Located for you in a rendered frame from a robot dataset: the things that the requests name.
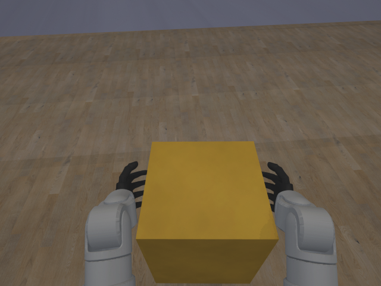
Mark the robot right hand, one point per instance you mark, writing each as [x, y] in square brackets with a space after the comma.
[281, 181]

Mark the right robot forearm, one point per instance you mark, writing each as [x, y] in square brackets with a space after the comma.
[310, 243]

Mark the robot left hand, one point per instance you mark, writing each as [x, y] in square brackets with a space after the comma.
[126, 178]

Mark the carton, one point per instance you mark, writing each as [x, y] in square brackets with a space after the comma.
[205, 216]

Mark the left robot forearm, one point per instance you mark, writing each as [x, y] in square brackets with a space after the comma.
[108, 241]

